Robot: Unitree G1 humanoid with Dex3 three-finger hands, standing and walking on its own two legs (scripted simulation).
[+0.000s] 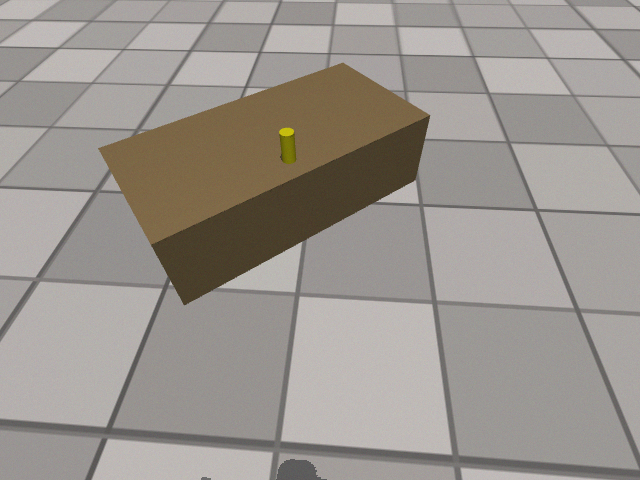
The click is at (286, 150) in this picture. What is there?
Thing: slim round
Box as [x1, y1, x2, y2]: [279, 128, 295, 163]
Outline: 283,128 279,131 282,160 285,163 291,163 295,160 293,130 291,128
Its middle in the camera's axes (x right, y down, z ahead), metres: -0.12 -0.33 +1.38
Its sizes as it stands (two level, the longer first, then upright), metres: 0.052 0.052 0.121
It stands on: a support 0.36 m high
